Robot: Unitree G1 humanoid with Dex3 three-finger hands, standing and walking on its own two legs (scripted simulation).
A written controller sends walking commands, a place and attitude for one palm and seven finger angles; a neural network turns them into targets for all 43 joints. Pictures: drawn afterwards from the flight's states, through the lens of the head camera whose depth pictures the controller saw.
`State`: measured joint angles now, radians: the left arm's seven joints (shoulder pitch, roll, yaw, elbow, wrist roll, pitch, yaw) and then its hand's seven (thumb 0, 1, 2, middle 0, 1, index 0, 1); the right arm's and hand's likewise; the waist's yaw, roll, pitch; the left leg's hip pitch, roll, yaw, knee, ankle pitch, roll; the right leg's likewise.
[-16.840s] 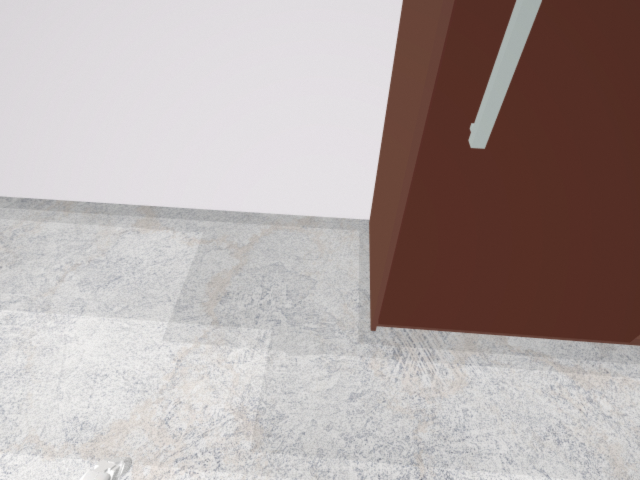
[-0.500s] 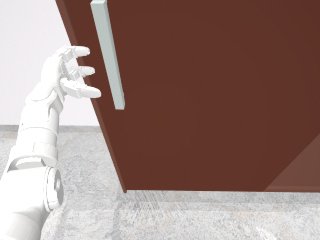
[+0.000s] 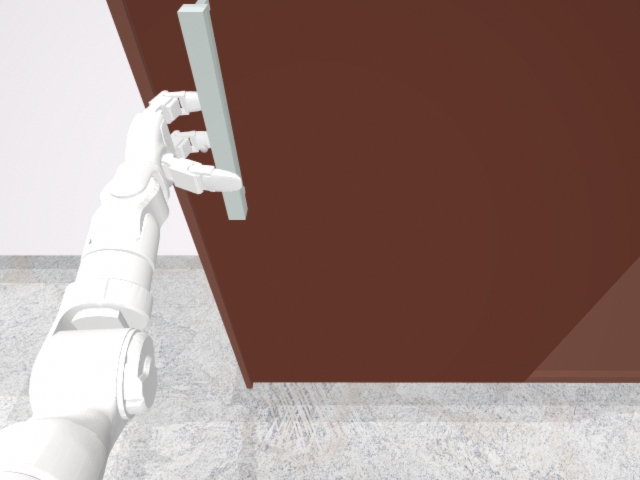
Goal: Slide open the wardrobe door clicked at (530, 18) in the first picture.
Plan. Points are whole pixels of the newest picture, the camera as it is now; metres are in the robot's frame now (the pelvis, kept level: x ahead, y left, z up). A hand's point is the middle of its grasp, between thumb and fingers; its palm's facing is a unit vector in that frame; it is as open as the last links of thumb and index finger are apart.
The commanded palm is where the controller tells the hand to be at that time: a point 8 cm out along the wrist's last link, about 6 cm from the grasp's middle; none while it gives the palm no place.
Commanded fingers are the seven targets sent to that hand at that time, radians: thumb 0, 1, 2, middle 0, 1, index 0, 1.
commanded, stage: feel for the door with the fingertips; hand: left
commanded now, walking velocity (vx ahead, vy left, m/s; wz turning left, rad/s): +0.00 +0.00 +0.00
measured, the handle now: (223, 124) +0.52 +0.14 +0.20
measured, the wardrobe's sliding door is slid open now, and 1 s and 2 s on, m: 0.00 0.00 0.00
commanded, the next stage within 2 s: slide the fingers in behind the handle in 0.18 s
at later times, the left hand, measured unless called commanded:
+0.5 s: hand (203, 138) +0.48 +0.15 +0.21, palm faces +0.03 -1.00 +0.00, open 13.6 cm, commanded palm +0.45 +0.21 +0.20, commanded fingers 0.00 -0.50 0.30 -0.30 -1.20 -0.30 -1.20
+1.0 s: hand (212, 146) +0.46 +0.14 +0.21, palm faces +0.02 -1.00 +0.00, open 14.0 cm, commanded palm +0.44 +0.19 +0.20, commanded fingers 0.00 -0.50 0.30 -0.30 -1.20 -0.30 -1.20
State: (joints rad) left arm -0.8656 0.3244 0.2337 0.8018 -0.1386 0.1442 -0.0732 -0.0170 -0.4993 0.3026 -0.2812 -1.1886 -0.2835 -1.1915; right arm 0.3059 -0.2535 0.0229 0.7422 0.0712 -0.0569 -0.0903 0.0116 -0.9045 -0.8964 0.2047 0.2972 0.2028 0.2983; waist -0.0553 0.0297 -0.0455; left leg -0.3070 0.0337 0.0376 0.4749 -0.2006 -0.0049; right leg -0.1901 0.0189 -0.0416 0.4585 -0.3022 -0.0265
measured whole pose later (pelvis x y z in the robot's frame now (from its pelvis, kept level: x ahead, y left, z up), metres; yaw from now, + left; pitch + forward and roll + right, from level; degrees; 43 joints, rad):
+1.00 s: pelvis +0.00 +0.00 +0.00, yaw +0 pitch +3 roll +0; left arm -0.89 0.29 0.20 0.81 -0.14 0.14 -0.06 -0.02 -0.50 0.30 -0.29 -1.19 -0.29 -1.19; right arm 0.27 -0.25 0.01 0.73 0.07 -0.07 -0.08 0.01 -0.91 -0.90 0.20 0.30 0.20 0.30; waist -0.05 0.03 -0.05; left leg -0.32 0.03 0.03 0.48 -0.20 0.00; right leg -0.20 0.01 -0.04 0.45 -0.30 -0.02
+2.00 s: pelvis +0.02 +0.00 +0.00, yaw +0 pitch +2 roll +0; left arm -0.78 0.23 0.18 0.62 -0.15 0.21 0.00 -0.02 -0.50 0.30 -0.21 -1.15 -0.22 -1.17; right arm 0.25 -0.25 0.01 0.72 0.06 -0.04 -0.08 0.01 -0.91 -0.90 0.20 0.30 0.20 0.30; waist -0.03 0.03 -0.06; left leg -0.25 0.03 0.04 0.43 -0.21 -0.01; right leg -0.14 0.02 -0.04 0.42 -0.31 -0.03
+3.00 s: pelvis +0.02 -0.01 +0.00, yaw +0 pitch +2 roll +0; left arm -0.80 0.23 0.17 0.64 -0.15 0.21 0.01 0.00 0.64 0.80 -0.26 -1.35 -0.30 -1.35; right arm 0.27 -0.25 0.00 0.74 0.06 -0.04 -0.08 0.01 -0.91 -0.90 0.20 0.30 0.20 0.30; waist -0.03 0.03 -0.05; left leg -0.26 0.03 0.03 0.43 -0.21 -0.01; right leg -0.14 0.02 -0.04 0.41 -0.31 -0.03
